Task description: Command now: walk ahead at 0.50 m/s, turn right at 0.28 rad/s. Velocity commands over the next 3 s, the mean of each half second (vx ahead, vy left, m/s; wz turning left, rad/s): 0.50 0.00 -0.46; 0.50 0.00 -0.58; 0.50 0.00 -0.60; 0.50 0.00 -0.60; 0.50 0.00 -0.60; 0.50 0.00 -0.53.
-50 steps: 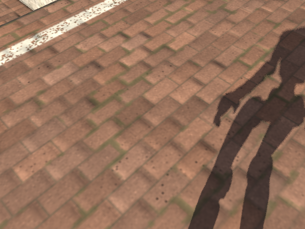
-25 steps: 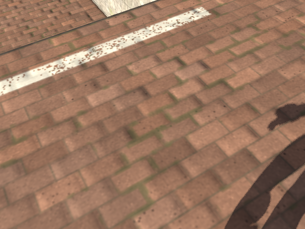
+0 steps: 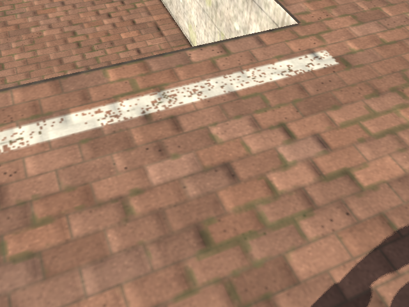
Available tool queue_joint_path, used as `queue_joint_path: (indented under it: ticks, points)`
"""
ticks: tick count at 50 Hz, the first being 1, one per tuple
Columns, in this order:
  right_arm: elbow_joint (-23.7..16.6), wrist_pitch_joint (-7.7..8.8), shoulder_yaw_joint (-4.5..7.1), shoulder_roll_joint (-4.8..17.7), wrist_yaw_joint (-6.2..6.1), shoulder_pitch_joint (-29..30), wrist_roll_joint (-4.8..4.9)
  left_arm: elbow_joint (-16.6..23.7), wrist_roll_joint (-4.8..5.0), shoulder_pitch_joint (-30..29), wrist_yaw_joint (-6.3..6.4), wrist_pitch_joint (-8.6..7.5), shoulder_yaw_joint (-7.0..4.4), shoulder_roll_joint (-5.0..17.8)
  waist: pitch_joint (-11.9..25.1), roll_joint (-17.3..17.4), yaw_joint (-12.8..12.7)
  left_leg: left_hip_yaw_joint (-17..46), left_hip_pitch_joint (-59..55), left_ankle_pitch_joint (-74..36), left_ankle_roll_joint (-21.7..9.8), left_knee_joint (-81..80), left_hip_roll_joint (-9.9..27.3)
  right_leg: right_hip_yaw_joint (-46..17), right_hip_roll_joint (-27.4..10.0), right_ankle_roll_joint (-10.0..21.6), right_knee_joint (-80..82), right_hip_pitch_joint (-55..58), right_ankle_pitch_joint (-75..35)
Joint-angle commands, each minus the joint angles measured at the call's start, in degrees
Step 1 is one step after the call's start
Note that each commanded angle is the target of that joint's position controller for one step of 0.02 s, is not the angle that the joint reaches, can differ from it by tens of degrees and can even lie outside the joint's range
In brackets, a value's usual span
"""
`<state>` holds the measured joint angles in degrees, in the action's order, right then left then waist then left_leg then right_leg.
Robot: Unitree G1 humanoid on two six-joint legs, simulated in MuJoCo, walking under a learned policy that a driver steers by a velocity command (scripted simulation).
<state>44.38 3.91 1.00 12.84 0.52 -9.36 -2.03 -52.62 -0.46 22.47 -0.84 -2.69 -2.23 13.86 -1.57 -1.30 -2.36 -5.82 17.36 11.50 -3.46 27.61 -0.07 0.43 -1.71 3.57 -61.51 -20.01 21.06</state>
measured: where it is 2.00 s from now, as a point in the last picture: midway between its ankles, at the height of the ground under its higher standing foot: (350, 211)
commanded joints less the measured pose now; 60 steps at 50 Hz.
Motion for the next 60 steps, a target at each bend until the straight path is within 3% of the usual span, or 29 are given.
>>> queue_joint_path:
  ticks: [1, 4, 9, 15, 18, 19, 20, 21, 22, 23, 24, 25, 26, 28, 31, 36, 41, 44, 45, 46, 47, 48, 49, 50, 51, 52, 54, 57, 60]
  points:
    - [0.22, 1.33, 1.57, 5.13, -0.6, -6.38, 0.68, 2.31, -1.08, 1.55, -0.66, 0.92, -1.44, 4.0, 1.13, 7.68, 2.21, 13.33, -11.13, -7.49, -4.77, -17.69, 15.13, -2.62, -3.24, -0.25, -2.65, -12.12, -4.46]
    - [1.91, 2.55, 2.13, 6.16, -0.83, -8.33, 1.21, 3.68, -1.14, -2.47, -1.56, 1.9, -1.63, 2.65, -0.33, 5.86, 1.33, 7.8, -11.51, -13.34, -5.07, -19.59, 14.82, -2.21, -3.64, -0.97, -2.09, -16.08, -9.54]
    - [4.44, 2.54, 2.09, 5.45, -1.16, -11.38, 0.99, 7.16, -1.28, -12.32, -2.42, 2.0, -1.11, 1.47, -3.2, 5.27, 2.46, -0.07, -13.1, -16.89, -5.03, -20.14, 13.57, -0.34, -3.8, -1.69, 8.45, -20.63, -18.98]
    - [7.41, 1.79, 2.74, 7.94, -1.88, -15.6, 0.84, 11.3, -1.72, -21.7, -3.34, 1.82, -0.29, 1.64, -5.01, 4.9, 4.53, -5.81, -19.79, -26.87, -3.94, -16.84, 15.53, 6.0, -1.61, 1.84, 23.0, -16.24, -18.06]
    - [8.01, 0.8, 3.25, 10.26, -2.39, -15.0, 0.62, 10.91, -1.86, -18.02, -2.69, 1.88, -1.01, 3.04, -1.39, 6.65, 2.14, -8.63, -23.89, -51.42, -2.84, -5.44, 15.86, 9.44, 3.52, 5.37, 24.93, -8.49, -9.42]
    - [8.05, 0.17, 3.53, 11.22, -2.44, -14.71, 0.53, 9.71, -1.81, -13.28, -2.36, 1.66, -1.61, 4.02, 1.57, 6.83, 0.06, -9.07, -23.92, -55.81, -2.76, 2.84, 15.81, 9.81, 5.75, 6.86, 26.02, -3.17, -6.59]
    - [7.74, -0.37, 3.67, 11.81, -2.35, -14.2, 0.76, 7.4, -2.09, -5.65, -1.82, 1.11, -2.56, 5.41, 6.03, 5.45, -3.42, -9.75, -19.96, -51.18, -1.93, 14.82, 15.1, 8.9, 7.54, 8.62, 30.23, 7.2, -7.6]
    - [6.23, -0.36, 3.3, 10.57, -2.13, -14.1, 0.7, 5.07, -2.76, 3.05, -0.85, 0.89, -4.4, 10.34, 11.65, 0.21, -6.94, -9.88, -8.15, -33.41, -0.04, 32.0, 13.3, -2.63, 0.26, 11.61, 33.63, 21.48, -2.36]
    - [2.11, 0.08, 1.92, 3.36, -0.69, -16.57, 1.1, 6.11, -2.1, 0.52, -0.2, 1.2, -5.99, 17.33, 15.46, -13.53, -1.7, -5.99, 18.66, 20.19, 3.75, 53.19, 0.67, -34.65, -16.97, 21.15, 38.35, 38.38, -3.77]
    - [0.36, 0.89, 2.84, 8.63, -0.5, -7.87, 0.77, 6.38, -0.27, 2.87, 0.0, 1.96, -5.92, 16.34, 16.28, -3.57, -5.67, 6.6, 25.51, 17.84, 3.49, 56.51, -0.19, -42.19, -17.49, 21.32, 45.16, 38.03, -3.89]
    - [-1.05, 1.74, 2.53, 7.97, -0.27, -4.59, 1.56, 5.75, -0.11, -0.81, 0.55, 2.11, -5.39, 14.43, 7.7, -1.81, -3.57, 7.65, 28.11, 10.97, 2.81, 53.37, 3.49, -32.62, -16.63, 19.21, 46.07, 31.24, -8.36]
    - [-0.39, 2.28, 2.38, 7.83, -0.45, -5.55, 1.56, 5.84, 0.13, -3.55, 0.65, 1.89, -4.6, 11.16, 3.43, 1.9, -0.83, 7.34, 24.44, 7.1, 2.69, 47.4, 5.49, -27.04, -14.12, 16.63, 46.79, 23.19, -15.98]
    - [0.22, 1.79, 2.46, 7.63, -0.59, -6.19, 0.81, 6.15, 0.26, -6.14, 0.75, 1.47, -4.09, 9.44, 1.29, 3.1, 1.52, 7.58, 20.6, 6.36, 3.13, 43.55, 6.65, -22.12, -10.95, 14.58, 47.26, 17.53, -21.92]
    - [0.58, -0.44, 2.34, 6.8, -0.35, -8.54, -0.66, 6.6, 0.64, -7.72, 0.69, 0.42, -3.33, 7.63, 2.18, 1.96, 4.01, 7.59, 14.68, 6.39, 4.6, 39.41, 7.06, -17.06, -7.56, 13.63, 48.29, 12.1, -28.3]
    - [-0.96, -2.09, 2.07, 5.49, 0.14, -5.64, -0.77, 6.01, 0.58, -5.21, 0.4, -0.69, -3.76, 9.67, 1.33, 0.94, 3.96, 6.06, 15.9, 2.95, 6.2, 33.23, 6.7, -14.77, -5.09, 13.27, 49.63, 9.39, -29.0]
    - [-4.91, -2.13, 1.77, 5.75, 0.43, 6.16, -0.32, 5.22, 0.5, 0.64, 0.39, -0.55, -3.89, 10.02, -0.87, -1.58, -0.5, 6.14, 21.34, -7.95, 7.09, 19.3, 5.53, -16.48, -3.77, 10.67, 49.69, 13.46, -26.02]
    - [-8.02, -1.19, 1.18, 6.2, 0.86, 13.77, 0.3, 4.96, -0.24, 4.63, 1.04, -0.33, -3.99, 10.79, -0.9, -2.36, -3.3, 6.31, 20.8, -9.55, 6.07, 10.09, 2.53, -19.32, -4.9, 9.92, 45.17, 19.62, -32.75]
    - [-7.98, -0.43, 1.52, 7.99, 0.66, 10.29, 0.62, 6.1, -0.59, 1.83, 1.65, -0.37, -4.31, 12.24, -0.46, -3.49, -0.42, 7.35, 11.33, -5.69, 4.18, 4.09, 0.92, -21.69, -5.77, 7.49, 41.52, 18.38, -35.93]
    - [-6.66, -0.12, 1.98, 9.09, 0.27, 5.63, 0.72, 6.7, -0.66, -0.18, 1.56, -0.51, -4.44, 12.89, 0.99, -3.68, 1.86, 6.85, 3.78, -3.14, 3.23, 2.63, -0.54, -21.68, -5.08, 6.28, 38.08, 16.09, -40.22]
    - [-4.46, 0.44, 2.66, 10.43, -0.36, -1.76, 0.6, 6.92, -0.39, -1.41, 1.16, -0.79, -4.41, 13.07, 4.48, -1.6, 5.51, 6.12, -6.3, -3.39, 2.02, -0.69, -1.42, -20.12, -2.37, 4.94, 29.84, 13.92, -42.84]
    - [-3.35, 1.17, 3.59, 13.59, -1.26, -9.97, -0.37, 7.63, 0.2, -1.33, 0.55, -1.3, -3.72, 10.66, 10.93, 3.04, 9.0, 13.13, -19.24, 2.2, -0.37, -2.88, 5.98, -16.67, 1.72, 3.4, 16.16, 8.03, -35.07]
    - [-3.93, 0.92, 4.58, 18.52, -2.03, -14.8, -1.79, 9.76, 1.82, 1.86, 0.51, -1.49, -2.31, 4.69, 18.07, 13.32, 8.57, 34.62, -33.32, 12.84, -4.26, -6.96, 21.83, -9.62, 9.07, 1.42, -0.73, -6.86, -3.96]
    - [-3.77, 0.04, 4.93, 18.53, -1.73, -11.47, -0.92, 10.12, 0.55, 5.38, 0.7, -1.01, -2.48, 7.44, 18.78, 18.68, 4.6, 51.68, -31.45, 16.22, -8.37, -12.37, 26.22, -7.64, 8.94, 1.62, -8.38, -15.11, 10.29]
    - [-4.89, -0.38, 3.75, 12.44, -1.47, -7.04, -0.34, 8.35, -0.6, 3.32, 0.88, -0.1, -2.82, 9.54, 10.18, 8.68, 3.5, 44.4, -23.74, 20.52, -7.88, -12.46, 24.17, -7.87, 4.43, 1.79, -11.34, -16.99, 5.11]
    - [-4.9, -0.35, 2.8, 8.57, -1.22, -4.45, 0.11, 8.42, -0.92, -0.38, 0.22, 0.19, -2.71, 9.12, 4.52, 3.47, 3.62, 34.82, -16.77, 16.12, -6.79, -13.53, 20.73, -6.86, 2.62, 1.34, -9.33, -16.02, 0.78]
    - [-4.58, -0.24, 2.38, 7.38, -1.18, -3.38, -0.02, 8.7, -0.99, -1.56, -0.29, 0.53, -2.58, 7.99, 2.33, 4.38, 2.73, 27.59, -12.91, 9.45, -5.22, -14.92, 17.94, -6.19, 1.04, 0.84, -6.86, -14.53, -1.2]
    - [-2.86, 0.71, 2.27, 7.26, -1.17, -5.01, 0.4, 8.88, -1.85, -2.05, -1.26, 1.84, -2.39, 7.12, 0.87, 7.41, 2.06, 18.72, -9.48, -1.71, -4.43, -16.22, 15.17, -5.06, -0.31, -0.11, -5.44, -12.82, -2.76]
    - [-1.32, 2.13, 2.74, 8.07, -0.52, -7.26, 1.14, 10.87, -1.64, -5.94, -2.2, 2.69, -2.03, 6.16, 0.87, 6.97, 1.89, 12.62, -10.58, -10.51, -5.47, -17.95, 15.65, -4.55, -1.17, -0.8, -4.35, -16.25, -6.58]
    - [-0.04, 2.14, 2.95, 8.2, -0.44, -8.88, 1.06, 12.99, -1.63, -11.64, -2.77, 2.78, -1.64, 5.53, -0.58, 6.27, 2.61, 6.91, -12.18, -13.25, -5.7, -19.32, 15.17, -3.61, -2.02, -1.77, 0.37, -20.63, -11.88]
Next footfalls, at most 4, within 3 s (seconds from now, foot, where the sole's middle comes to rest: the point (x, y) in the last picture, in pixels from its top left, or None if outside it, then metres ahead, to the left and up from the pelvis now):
0.42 right None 0.34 -0.13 -0.78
0.94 left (242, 246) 0.70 -0.10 -0.78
1.46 right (339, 242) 0.73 -0.45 -0.78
2.00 left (374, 178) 1.03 -0.65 -0.78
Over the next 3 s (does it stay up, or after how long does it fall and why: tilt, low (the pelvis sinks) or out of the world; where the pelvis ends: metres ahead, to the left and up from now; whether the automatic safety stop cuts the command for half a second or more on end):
stays up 0.90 -1.07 0.00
